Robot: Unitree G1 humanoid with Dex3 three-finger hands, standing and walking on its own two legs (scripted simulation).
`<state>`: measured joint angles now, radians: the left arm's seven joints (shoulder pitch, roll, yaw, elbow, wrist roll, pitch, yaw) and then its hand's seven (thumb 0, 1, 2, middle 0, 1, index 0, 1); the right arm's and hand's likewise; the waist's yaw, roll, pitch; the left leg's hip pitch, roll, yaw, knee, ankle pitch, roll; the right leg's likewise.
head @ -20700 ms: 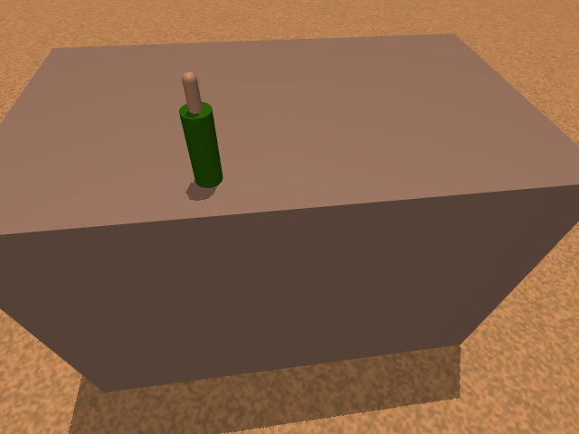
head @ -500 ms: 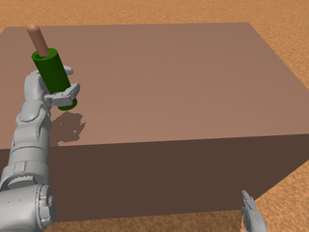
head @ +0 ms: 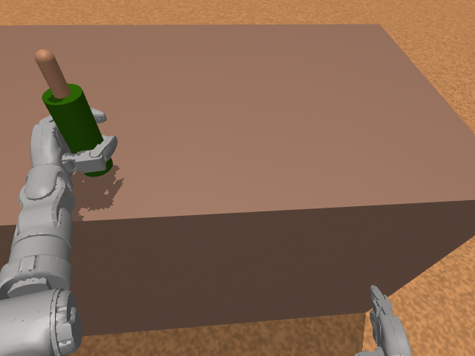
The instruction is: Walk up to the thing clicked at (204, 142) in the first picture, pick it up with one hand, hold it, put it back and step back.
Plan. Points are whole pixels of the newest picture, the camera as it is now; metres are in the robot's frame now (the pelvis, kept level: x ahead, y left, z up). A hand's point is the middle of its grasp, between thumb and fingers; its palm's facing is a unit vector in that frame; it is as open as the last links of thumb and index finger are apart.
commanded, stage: lower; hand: left
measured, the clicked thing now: (74, 118) +0.45 +0.22 +0.18
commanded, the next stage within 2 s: loosen in 0.38 s
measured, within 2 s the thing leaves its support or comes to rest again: rests again in 0.42 s
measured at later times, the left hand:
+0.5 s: hand (99, 154) +0.45 +0.21 +0.10, palm faces +0.15 -0.99 +0.00, open 7.0 cm
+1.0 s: hand (97, 152) +0.45 +0.21 +0.11, palm faces +0.16 -0.99 +0.01, open 10.2 cm
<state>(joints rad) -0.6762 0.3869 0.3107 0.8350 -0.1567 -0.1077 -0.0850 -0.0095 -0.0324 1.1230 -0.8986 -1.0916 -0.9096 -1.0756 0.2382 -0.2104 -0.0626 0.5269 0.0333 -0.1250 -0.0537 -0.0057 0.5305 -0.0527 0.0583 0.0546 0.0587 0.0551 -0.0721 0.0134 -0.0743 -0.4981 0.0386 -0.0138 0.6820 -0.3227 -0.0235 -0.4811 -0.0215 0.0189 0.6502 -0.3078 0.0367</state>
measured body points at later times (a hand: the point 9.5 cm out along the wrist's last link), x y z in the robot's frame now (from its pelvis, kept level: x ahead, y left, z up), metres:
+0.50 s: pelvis +0.00 +0.00 -0.01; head +0.05 +0.01 +0.43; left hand +0.43 +0.26 +0.11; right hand +0.15 -0.26 -0.07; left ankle +0.01 +0.13 -0.72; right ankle +0.01 -0.14 -0.72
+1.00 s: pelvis -0.01 +0.01 -0.02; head +0.04 +0.01 +0.43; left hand +0.43 +0.26 +0.11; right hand +0.14 -0.26 -0.07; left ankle +0.01 +0.13 -0.72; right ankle +0.01 -0.14 -0.72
